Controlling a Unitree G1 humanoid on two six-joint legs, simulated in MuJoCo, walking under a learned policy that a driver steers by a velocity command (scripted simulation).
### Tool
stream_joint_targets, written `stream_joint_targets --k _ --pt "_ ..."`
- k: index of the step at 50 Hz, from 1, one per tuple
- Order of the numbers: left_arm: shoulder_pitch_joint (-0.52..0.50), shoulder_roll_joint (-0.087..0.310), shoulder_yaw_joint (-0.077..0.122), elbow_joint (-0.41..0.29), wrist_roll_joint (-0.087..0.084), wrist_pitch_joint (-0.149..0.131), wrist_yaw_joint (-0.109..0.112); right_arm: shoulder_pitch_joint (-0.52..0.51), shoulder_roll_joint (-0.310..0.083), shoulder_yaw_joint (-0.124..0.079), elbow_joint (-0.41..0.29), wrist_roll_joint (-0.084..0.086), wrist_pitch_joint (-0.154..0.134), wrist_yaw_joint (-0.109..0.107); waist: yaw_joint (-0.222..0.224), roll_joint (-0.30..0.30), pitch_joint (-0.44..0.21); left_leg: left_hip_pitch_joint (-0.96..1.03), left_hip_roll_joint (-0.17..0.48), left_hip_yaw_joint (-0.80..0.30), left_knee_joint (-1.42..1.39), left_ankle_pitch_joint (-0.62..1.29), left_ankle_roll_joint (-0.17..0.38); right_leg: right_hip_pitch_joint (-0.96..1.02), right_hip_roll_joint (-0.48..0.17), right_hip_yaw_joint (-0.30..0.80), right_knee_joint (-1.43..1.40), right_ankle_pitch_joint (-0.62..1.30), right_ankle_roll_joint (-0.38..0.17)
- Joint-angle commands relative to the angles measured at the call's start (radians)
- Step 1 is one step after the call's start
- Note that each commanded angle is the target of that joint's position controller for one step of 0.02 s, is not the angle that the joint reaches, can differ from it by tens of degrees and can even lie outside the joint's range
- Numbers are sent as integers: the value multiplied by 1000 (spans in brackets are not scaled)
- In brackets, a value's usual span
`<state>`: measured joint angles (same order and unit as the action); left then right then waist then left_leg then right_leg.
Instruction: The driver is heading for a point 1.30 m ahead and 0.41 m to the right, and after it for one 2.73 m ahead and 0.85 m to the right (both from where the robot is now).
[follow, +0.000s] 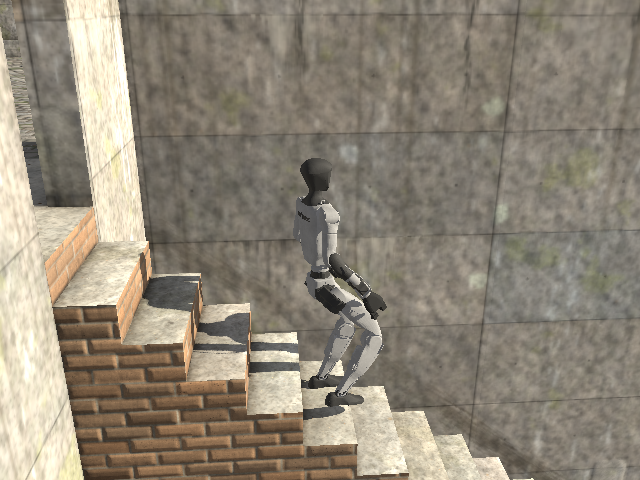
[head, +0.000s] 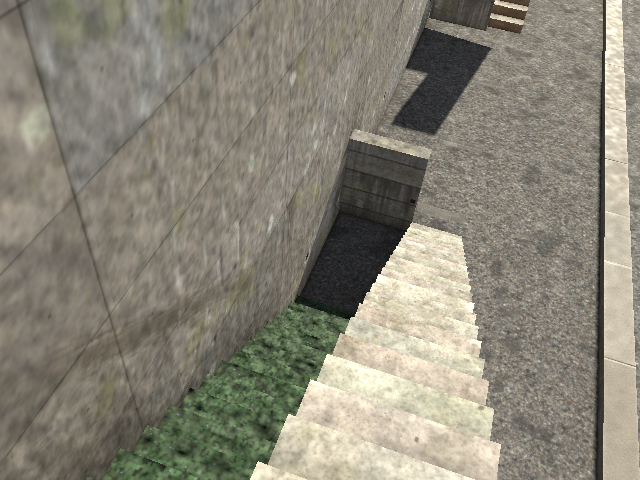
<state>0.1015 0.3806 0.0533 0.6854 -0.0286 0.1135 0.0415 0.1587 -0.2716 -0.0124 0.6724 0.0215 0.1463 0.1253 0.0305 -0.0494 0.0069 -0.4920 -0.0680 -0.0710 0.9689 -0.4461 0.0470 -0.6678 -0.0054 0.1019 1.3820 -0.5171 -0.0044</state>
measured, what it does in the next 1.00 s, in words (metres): steps on the spot, turning right: right foot, then left foot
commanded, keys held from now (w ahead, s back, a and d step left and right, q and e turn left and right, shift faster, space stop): q+shift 0.02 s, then e+shift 0.20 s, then w+e+shift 0.22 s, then e+shift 0.56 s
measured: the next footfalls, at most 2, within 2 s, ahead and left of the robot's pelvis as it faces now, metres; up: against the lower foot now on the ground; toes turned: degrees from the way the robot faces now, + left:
right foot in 0.26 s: +0.03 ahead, -0.09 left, +0.00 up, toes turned +5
left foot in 0.66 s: +0.17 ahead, +0.11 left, +0.00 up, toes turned -19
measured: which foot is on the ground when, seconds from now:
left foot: down 0.00-0.26, up 0.28-0.64, down 0.66-1.00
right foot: up 0.00-0.24, down 0.26-0.66, up 0.68-1.00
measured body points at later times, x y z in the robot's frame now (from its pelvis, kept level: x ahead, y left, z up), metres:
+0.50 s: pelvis +0.03 -0.02 +0.05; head +0.01 -0.03 +0.50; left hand +0.08 +0.25 -0.07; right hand +0.22 -0.31 -0.01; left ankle +0.12 +0.12 -0.60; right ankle -0.01 -0.10 -0.69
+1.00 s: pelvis +0.10 -0.02 -0.02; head +0.13 -0.04 +0.43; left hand +0.50 -0.02 -0.01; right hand +0.01 -0.32 -0.12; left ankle +0.13 +0.13 -0.69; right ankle +0.14 -0.18 -0.65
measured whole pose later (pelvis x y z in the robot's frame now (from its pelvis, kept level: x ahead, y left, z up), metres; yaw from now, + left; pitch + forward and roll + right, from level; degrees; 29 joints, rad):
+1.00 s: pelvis +0.10 -0.02 -0.02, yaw -34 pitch +3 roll +1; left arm -0.18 0.33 0.07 0.44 -0.07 0.07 -0.01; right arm 0.22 -0.33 -0.04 0.71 0.06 -0.05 0.03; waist -0.09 -0.02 0.04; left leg -0.44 0.17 0.19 1.06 -0.64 -0.06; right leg -0.89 -0.03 -0.01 1.21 -0.05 0.05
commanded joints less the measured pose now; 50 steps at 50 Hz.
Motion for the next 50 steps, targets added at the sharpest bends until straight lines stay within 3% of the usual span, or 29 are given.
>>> stream_joint_targets --k 1,4,6,9,11,12,13,14,15,16,18,19,20,24,27,32,33,34,35,36,38,39,41,43,44,46,47,49,50 --pt "-15 123 47 -35 11 -3 23 -221 -169 -47 -132 -22 -66 -38 23 219 -80 7 201 -472 -487 246 231 -33 87 -27 109 131 5" --pt "-39 64 29 -31 3 8 -7 -222 -112 -16 -153 -8 -84 -74 13 145 -153 34 247 -402 -434 353 207 22 77 -60 178 200 21" --pt "58 -13 1 44 0 20 -36 -109 -26 13 -107 -23 -99 -94 0 92 -162 46 267 -362 -415 410 191 113 69 -22 105 212 42" --pt "152 -141 -63 116 14 14 -114 -19 -8 18 -57 -21 -78 -131 -3 228 -17 -45 160 -190 -615 4 110 427 71 -149 -424 36 47" --pt "171 -66 -46 122 11 -13 -153 -83 -45 8 -81 8 -75 -153 -3 251 79 -49 150 -178 -552 -48 147 525 56 -142 -705 115 6" --pt "197 -59 -48 143 30 -28 -167 -78 -34 12 -88 13 -70 -154 -15 146 68 -30 111 -139 -448 -125 139 571 88 -112 -842 122 -16" --pt "198 -55 -52 141 20 -43 -180 -101 -31 9 -109 7 -69 -155 -33 56 70 -74 22 -42 -185 -181 110 567 84 -13 -822 81 -21" --pt "220 84 -33 106 -48 -72 -197 -175 12 18 -226 50 -62 -144 -59 -186 83 -336 -80 34 54 -320 51 562 -144 532 -1002 -85 -76" --pt "265 190 21 123 -91 -91 -196 -231 -114 -22 -219 109 -59 -138 11 -238 165 -550 -88 -53 120 -217 40 581 -219 883 -1253 -395 -131" --pt "234 139 12 133 -72 -109 -180 -258 -175 -49 -212 103 -53 -142 -8 -156 210 -625 -32 -120 124 -27 37 609 -244 872 -1258 -455 -142" --pt "109 89 8 114 -30 -126 -135 -219 -154 -52 -185 22 -68 -158 -56 -41 122 -490 46 -132 104 197 1 574 -214 727 -1173 -253 -157" --pt "50 75 3 85 8 -129 -123 -210 -131 -48 -175 23 -90 -157 -59 4 58 -308 35 -91 114 260 -31 449 -171 596 -1141 -129 -179" --pt "35 61 3 60 14 -130 -108 -195 -101 -41 -160 17 -99 -152 -52 -40 4 -194 -4 -27 164 269 -70 389 -121 502 -1133 -77 -190" --pt "68 27 0 10 -15 -108 -119 -167 -86 -37 -161 6 -93 -129 -19 23 -11 -128 22 45 177 264 -89 403 -34 368 -1020 213 -231" --pt "64 43 10 -60 -4 -72 -117 -171 -95 -27 -197 -4 -93 -124 8 -48 -38 -62 41 24 41 235 -70 471 -20 392 -902 480 -235" --pt "-123 36 11 -224 -12 9 -73 -85 -113 -17 -164 31 -144 -121 -7 -94 -29 117 79 -21 -305 276 -90 480 24 447 -716 760 -198" --pt "-150 20 5 -240 -20 9 -59 33 -133 -24 -128 50 -170 -128 -64 13 -49 313 115 -47 -438 586 -82 369 90 390 -568 624 -164" --pt "-83 -50 -7 -271 -49 -1 -35 120 -237 -38 -84 43 -178 -108 -20 355 -111 564 372 -319 -439 1139 39 89 229 207 -210 -67 -93" --pt "-125 22 8 -310 -57 -6 -51 118 -286 -63 -77 115 -184 -75 -36 441 -79 602 475 -491 -468 892 86 -239 172 73 -19 -146 -35" --pt "-251 78 18 -325 -32 -7 -66 68 -207 -36 -101 123 -182 -47 -79 290 10 516 451 -439 -474 724 130 -363 99 19 -19 -68 -20" --pt "-295 57 17 -322 0 -3 -81 -15 -202 -41 -103 62 -158 -63 -63 245 -8 457 417 -298 -456 638 142 -334 30 -3 -157 15 16" --pt "-275 45 17 -297 -6 -7 -87 -61 -247 -57 -119 3 -149 -80 -67 221 -126 438 428 -274 -398 476 141 -282 -16 -14 -70 207 26" --pt "-222 26 12 -277 6 3 -85 -116 -198 -36 -152 4 -136 -106 -43 122 -207 223 393 -156 -368 464 95 -78 -9 -127 20 388 15" --pt "-201 2 5 -284 3 13 -81 -157 -197 -35 -160 10 -119 -105 -15 151 -225 136 375 -71 -347 415 68 39 -25 -165 7 415 26" --pt "-243 8 11 -278 -31 -17 -66 -109 -168 -39 -111 74 -151 -131 -33 144 -161 214 353 -96 -241 1 3 -138 -42 -96 -3 454 29" --pt "-466 3 15 -325 -32 -52 -50 31 -161 -42 -39 46 -194 -118 -150 107 24 263 351 -77 -222 -284 -11 -464 5 -161 -101 479 56" --pt "-541 -26 12 -360 -33 -64 -50 125 -203 -64 13 44 -209 -107 -198 181 38 339 386 -121 -247 -370 0 -596 -20 -134 -141 445 64" --pt "-567 13 32 -389 -52 -78 -54 108 -214 -82 42 31 -222 -93 -198 240 23 328 446 -168 -268 -450 9 -631 -64 -75 -192 427 56" --pt "-490 68 50 -367 -69 -83 -56 50 -155 -65 18 36 -230 -99 -170 181 -26 269 433 -101 -205 -450 -16 -452 -64 -30 -354 603 55"
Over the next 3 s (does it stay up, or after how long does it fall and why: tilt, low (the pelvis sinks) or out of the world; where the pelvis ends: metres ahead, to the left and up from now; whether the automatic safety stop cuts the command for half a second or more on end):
stays up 0.75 -0.20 -0.55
